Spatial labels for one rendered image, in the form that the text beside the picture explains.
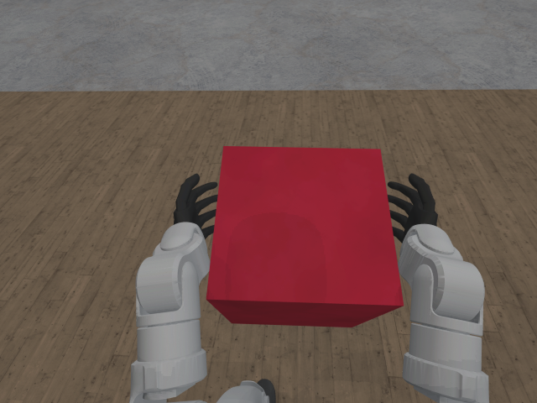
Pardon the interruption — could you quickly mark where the left robot forearm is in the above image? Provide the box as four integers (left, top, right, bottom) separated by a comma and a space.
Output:
129, 222, 211, 403

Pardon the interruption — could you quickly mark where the left robot foot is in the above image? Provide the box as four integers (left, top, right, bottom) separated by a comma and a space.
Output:
257, 379, 276, 403

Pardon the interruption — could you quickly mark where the robot right hand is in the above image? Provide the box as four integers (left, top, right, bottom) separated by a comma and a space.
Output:
388, 173, 438, 243

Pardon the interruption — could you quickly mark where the carton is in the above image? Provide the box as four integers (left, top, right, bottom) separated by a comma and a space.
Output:
206, 146, 404, 327

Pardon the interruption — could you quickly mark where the right robot forearm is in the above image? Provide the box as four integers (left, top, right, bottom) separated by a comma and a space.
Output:
398, 224, 489, 403

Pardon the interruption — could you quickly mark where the robot left hand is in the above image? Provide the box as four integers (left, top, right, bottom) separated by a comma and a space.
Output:
174, 174, 218, 239

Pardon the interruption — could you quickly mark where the left robot thigh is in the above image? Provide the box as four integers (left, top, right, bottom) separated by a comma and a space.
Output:
217, 385, 269, 403

